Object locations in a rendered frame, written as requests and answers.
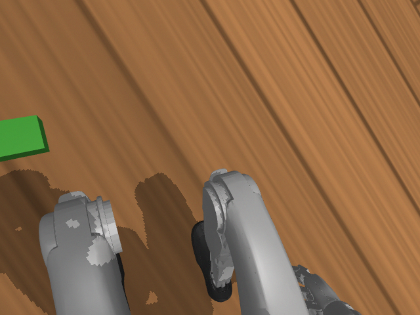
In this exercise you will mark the right robot hand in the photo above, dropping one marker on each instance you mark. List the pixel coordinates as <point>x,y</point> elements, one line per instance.
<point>317,292</point>

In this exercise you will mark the right robot foot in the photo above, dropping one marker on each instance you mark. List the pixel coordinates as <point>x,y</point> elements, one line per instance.
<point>202,254</point>

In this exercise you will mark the left robot foot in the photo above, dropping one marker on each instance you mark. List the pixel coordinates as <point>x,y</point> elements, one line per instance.
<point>122,272</point>

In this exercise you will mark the small box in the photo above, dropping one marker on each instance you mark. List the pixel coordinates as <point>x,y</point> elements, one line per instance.
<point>21,137</point>

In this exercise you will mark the right robot arm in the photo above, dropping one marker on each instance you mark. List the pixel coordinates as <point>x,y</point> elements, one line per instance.
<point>339,308</point>

